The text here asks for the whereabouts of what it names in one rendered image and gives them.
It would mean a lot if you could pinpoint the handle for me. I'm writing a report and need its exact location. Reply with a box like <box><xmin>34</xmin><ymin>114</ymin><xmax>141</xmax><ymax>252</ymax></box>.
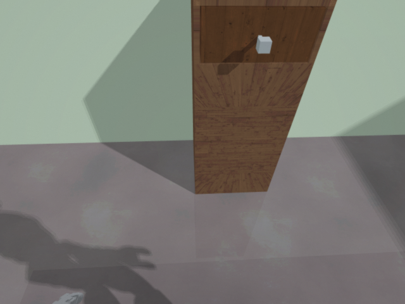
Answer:
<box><xmin>256</xmin><ymin>35</ymin><xmax>272</xmax><ymax>54</ymax></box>

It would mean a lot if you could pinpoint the drawer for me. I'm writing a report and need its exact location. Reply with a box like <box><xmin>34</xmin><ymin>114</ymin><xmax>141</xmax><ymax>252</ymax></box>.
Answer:
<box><xmin>200</xmin><ymin>6</ymin><xmax>326</xmax><ymax>63</ymax></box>

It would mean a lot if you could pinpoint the cabinet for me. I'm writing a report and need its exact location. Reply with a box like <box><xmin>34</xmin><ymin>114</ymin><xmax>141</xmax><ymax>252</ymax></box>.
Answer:
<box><xmin>191</xmin><ymin>0</ymin><xmax>337</xmax><ymax>194</ymax></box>

